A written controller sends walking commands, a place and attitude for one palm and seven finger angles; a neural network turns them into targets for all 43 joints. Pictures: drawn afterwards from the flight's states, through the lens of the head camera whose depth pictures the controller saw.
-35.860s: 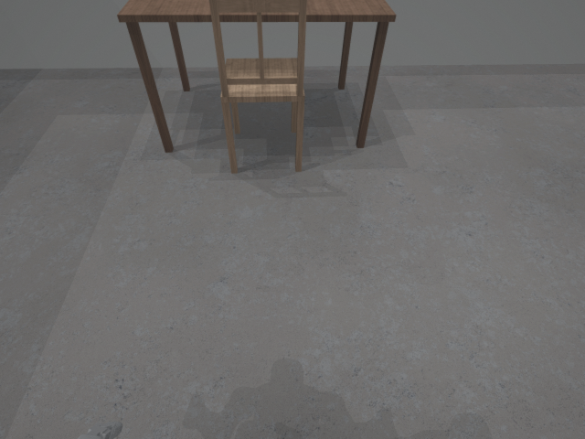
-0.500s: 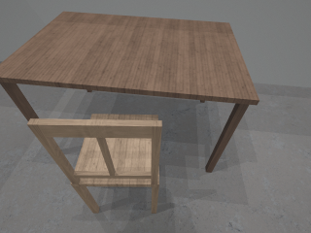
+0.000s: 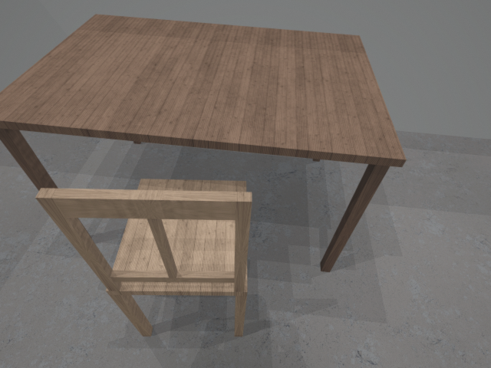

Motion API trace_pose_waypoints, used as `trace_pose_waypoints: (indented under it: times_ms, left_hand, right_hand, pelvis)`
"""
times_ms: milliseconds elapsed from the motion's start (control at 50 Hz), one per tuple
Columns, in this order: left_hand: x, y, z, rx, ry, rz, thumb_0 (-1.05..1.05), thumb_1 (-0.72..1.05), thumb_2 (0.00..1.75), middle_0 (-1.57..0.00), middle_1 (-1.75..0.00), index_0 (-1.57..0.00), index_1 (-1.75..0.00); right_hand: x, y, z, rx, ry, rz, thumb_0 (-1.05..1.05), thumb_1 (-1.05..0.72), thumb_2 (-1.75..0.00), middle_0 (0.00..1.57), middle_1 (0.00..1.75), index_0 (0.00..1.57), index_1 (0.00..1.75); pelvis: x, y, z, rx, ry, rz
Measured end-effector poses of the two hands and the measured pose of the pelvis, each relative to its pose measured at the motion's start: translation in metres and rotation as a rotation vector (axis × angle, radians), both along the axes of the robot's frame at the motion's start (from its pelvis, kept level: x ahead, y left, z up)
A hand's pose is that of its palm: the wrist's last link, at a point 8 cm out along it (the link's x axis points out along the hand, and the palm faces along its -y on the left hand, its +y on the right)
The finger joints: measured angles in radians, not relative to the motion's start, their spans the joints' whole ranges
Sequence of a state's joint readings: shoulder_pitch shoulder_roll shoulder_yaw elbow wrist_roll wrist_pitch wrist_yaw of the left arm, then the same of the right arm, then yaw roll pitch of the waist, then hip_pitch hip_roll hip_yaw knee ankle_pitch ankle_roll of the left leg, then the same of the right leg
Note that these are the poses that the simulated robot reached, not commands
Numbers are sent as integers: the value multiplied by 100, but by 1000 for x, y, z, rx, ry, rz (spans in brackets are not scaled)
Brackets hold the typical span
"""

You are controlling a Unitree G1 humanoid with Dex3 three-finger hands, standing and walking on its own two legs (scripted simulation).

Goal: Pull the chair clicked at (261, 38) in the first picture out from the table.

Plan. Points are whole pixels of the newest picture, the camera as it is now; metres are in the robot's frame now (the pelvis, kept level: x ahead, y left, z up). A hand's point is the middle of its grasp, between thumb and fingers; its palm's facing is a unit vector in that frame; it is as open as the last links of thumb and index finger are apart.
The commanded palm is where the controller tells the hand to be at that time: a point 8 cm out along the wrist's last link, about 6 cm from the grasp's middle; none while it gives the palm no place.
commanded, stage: look again from close up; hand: left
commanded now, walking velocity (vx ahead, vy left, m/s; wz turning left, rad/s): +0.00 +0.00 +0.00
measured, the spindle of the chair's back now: (164, 248) +0.37 +0.20 -0.11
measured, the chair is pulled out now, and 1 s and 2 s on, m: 0.13 0.13 0.13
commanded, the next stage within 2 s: shuffle to correct the standing spot in 0.40 s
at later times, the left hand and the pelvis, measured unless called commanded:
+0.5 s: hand out of the picture -0.02 +0.15 -0.18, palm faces +0.02 -0.99 -0.15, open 7.3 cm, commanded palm none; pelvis +0.00 +0.00 +0.00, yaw +0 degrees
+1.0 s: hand out of the picture -0.03 +0.13 -0.18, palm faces +0.03 -0.98 -0.19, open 7.3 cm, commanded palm none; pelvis -0.03 -0.03 +0.00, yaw +1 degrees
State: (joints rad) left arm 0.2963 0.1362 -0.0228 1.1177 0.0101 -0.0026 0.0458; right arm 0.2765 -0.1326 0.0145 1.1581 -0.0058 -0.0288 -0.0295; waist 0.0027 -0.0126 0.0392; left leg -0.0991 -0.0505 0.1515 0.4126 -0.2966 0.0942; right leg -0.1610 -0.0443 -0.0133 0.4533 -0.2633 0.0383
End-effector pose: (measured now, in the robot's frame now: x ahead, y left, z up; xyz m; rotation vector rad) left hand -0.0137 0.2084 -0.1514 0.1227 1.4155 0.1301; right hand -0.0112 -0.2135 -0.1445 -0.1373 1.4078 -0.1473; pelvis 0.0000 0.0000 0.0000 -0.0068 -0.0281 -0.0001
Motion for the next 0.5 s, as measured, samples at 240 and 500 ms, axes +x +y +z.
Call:
trace_pose_waypoints:
  times_ms: [240,500]
  left_hand:
    - [-2,-3,1,0,0,0,1,91,90,-20,-30,-20,-30]
    - [-9,-12,0,-17,17,5,0,91,90,-20,-30,-20,-30]
  right_hand:
    - [-9,4,-1,15,14,-14,0,-91,-90,20,30,19,30]
    - [-14,5,0,19,25,-23,0,-91,-90,20,30,19,30]
  pelvis:
    - [-1,-2,1,2,0,-3]
    - [-1,-5,1,2,7,-5]
